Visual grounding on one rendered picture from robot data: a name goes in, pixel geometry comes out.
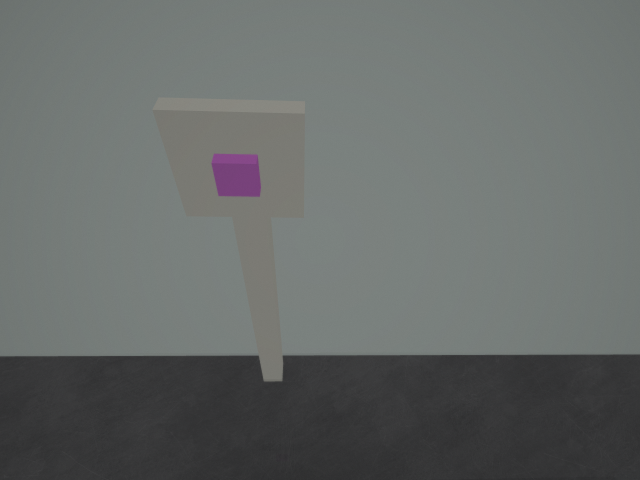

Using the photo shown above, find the button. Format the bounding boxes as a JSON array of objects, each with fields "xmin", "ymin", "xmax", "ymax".
[{"xmin": 211, "ymin": 154, "xmax": 261, "ymax": 197}]

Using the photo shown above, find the panel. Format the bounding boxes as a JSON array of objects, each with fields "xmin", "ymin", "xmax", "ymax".
[{"xmin": 152, "ymin": 97, "xmax": 305, "ymax": 381}]

